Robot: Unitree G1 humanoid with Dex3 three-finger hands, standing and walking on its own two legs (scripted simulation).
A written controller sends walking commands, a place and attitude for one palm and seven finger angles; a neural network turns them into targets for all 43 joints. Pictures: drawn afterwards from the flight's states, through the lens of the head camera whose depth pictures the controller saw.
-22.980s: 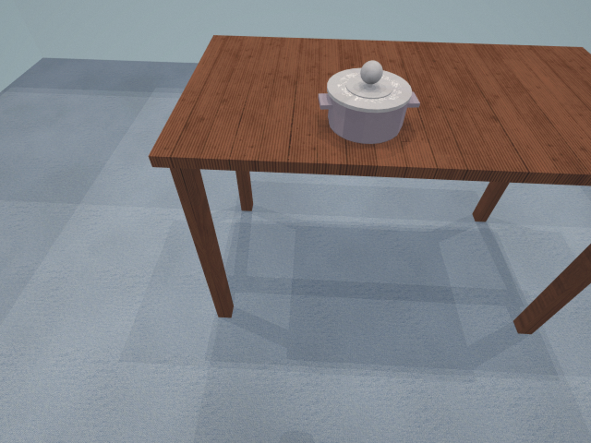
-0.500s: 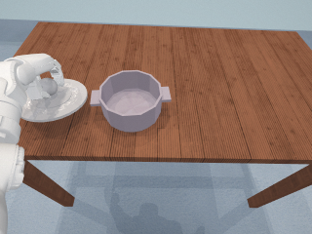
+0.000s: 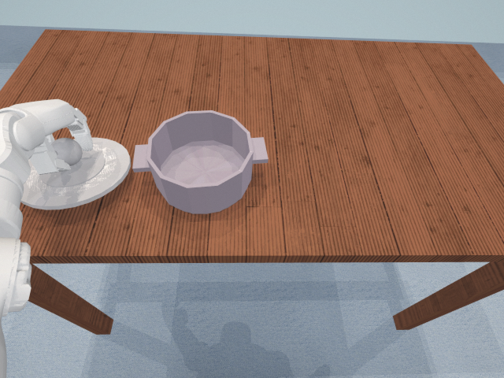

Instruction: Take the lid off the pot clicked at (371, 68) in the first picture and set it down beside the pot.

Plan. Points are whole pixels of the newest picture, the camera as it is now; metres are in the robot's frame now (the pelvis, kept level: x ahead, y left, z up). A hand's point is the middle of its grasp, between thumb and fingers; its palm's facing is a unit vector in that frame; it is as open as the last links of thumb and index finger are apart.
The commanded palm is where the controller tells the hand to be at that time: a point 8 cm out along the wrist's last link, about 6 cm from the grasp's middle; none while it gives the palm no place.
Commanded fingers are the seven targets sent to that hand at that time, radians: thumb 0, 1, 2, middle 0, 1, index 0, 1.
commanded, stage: lower the lid onto the table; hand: left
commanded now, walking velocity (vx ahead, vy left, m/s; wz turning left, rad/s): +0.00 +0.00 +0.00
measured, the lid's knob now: (66, 152) +0.47 +0.30 +0.07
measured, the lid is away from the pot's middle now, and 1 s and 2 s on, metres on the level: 0.22 0.24 0.24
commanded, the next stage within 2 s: open the fingers wide in 0.02 s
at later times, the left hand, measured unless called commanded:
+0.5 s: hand (45, 165) +0.43 +0.31 +0.09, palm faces -0.43 -0.08 -0.90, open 7.9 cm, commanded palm +0.45 +0.30 +0.15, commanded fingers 0.00 0.27 0.89 -0.65 -0.92 -0.61 -0.91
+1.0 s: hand (46, 160) +0.44 +0.31 +0.09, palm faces -0.43 -0.08 -0.90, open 10.2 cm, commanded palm +0.46 +0.30 +0.15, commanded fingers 0.00 -0.05 0.73 -0.38 -0.80 -0.38 -0.80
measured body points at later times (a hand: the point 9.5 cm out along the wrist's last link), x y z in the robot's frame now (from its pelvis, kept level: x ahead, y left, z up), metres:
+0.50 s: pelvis -0.01 -0.01 +0.00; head +0.06 +0.01 +0.44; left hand +0.45 +0.31 +0.14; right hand +0.04 -0.29 -0.12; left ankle +0.01 +0.06 -0.73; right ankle -0.02 -0.15 -0.73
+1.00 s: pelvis -0.01 +0.00 -0.01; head +0.06 +0.02 +0.44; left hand +0.46 +0.31 +0.14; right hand +0.04 -0.27 -0.12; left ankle +0.01 +0.07 -0.73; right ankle -0.02 -0.15 -0.73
